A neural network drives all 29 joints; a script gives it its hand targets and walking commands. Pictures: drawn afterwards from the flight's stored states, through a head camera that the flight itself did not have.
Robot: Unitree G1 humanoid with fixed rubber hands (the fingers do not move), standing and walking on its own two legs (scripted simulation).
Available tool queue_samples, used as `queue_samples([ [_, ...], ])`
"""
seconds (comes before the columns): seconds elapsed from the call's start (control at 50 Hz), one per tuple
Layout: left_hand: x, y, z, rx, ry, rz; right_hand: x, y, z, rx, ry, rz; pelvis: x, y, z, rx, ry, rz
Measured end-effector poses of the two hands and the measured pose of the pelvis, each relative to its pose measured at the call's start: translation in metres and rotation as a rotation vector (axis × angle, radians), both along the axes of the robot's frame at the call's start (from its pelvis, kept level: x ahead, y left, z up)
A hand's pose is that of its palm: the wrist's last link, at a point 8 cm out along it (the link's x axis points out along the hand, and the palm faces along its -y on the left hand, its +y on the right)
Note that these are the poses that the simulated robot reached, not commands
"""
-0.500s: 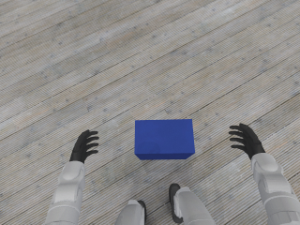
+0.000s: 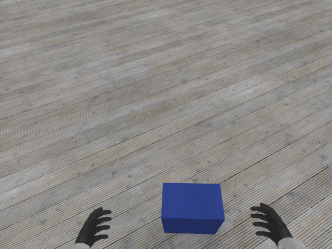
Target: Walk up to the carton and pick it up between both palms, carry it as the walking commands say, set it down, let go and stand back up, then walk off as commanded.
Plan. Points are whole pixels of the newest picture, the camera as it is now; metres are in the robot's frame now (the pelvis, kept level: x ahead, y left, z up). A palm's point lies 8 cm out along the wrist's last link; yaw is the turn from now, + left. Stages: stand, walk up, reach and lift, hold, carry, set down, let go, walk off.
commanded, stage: let go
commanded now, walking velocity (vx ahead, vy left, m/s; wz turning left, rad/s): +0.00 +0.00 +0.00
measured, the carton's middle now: (190, 209) +0.40 -0.07 -0.63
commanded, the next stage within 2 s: stand in 0.28 s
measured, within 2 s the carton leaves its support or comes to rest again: neither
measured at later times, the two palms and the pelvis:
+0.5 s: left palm out of the picture +0.14 +0.28 -0.08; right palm (305, 243) +0.15 -0.29 -0.08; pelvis +0.01 -0.01 -0.01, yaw +0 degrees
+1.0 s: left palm out of the picture +0.14 +0.28 -0.09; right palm (312, 246) +0.14 -0.31 -0.09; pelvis +0.02 -0.02 +0.00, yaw +2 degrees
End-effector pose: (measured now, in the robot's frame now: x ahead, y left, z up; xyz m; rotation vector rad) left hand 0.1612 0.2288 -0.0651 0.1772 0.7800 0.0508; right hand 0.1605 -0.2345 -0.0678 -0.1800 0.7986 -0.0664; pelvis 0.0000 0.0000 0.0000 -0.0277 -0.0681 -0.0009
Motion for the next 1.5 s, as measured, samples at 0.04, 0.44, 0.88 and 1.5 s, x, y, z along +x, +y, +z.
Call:
queue_samples([
  [0.04,0.001,0.001,0.001,0.002,0.001,-0.004,0.0,0.003,0.0,0.005,-0.004,-0.001,-0.001,0.002,0.0,0.0,-0.017,-0.001],
  [0.44,-0.014,0.04,-0.012,0.168,0.073,0.064,-0.013,-0.045,-0.01,-0.148,0.034,-0.036,0.006,-0.004,-0.006,0.017,0.035,0.0],
  [0.88,-0.018,0.048,-0.025,0.206,0.185,0.111,-0.008,-0.072,-0.025,-0.199,0.152,-0.029,0.027,-0.017,-0.002,0.016,0.052,0.028],
  [1.5,-0.071,0.06,-0.029,0.217,0.307,0.153,-0.057,-0.09,-0.03,-0.222,0.264,-0.039,0.004,-0.022,0.005,0.024,0.024,0.025],
])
